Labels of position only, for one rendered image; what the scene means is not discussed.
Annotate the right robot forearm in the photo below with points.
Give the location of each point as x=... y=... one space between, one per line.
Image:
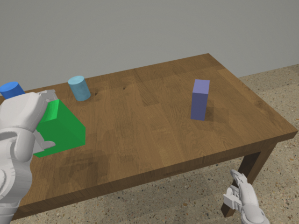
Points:
x=251 y=214

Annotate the sponge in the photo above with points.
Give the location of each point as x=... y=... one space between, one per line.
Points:
x=60 y=126

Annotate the robot left hand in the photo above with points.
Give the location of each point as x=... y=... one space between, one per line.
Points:
x=26 y=111

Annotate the left robot forearm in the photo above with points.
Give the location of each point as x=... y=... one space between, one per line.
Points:
x=16 y=152

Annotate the table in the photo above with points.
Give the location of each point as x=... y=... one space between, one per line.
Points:
x=138 y=129

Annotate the robot right hand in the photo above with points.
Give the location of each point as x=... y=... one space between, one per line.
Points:
x=235 y=197

